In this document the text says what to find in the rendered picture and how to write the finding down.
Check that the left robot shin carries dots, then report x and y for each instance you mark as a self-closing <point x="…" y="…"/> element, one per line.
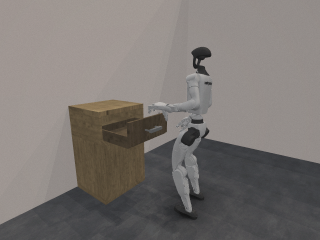
<point x="182" y="186"/>

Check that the left robot hand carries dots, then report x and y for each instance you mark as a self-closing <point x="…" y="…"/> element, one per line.
<point x="158" y="106"/>

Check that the robot left upper arm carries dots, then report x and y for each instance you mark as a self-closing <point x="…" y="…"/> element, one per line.
<point x="192" y="81"/>

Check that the cabinet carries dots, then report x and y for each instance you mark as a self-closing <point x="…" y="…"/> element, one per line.
<point x="105" y="170"/>

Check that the drawer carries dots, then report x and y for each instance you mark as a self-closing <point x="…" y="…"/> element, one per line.
<point x="131" y="132"/>

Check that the robot left forearm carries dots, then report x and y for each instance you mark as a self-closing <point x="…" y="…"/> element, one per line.
<point x="180" y="107"/>

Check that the handle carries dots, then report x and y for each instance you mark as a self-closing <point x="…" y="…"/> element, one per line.
<point x="157" y="128"/>

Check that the robot right upper arm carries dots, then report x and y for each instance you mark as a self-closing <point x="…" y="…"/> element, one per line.
<point x="210" y="101"/>

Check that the robot torso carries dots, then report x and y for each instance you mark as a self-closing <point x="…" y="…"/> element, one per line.
<point x="197" y="123"/>

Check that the right robot hand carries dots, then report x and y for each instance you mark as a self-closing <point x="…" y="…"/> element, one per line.
<point x="184" y="123"/>

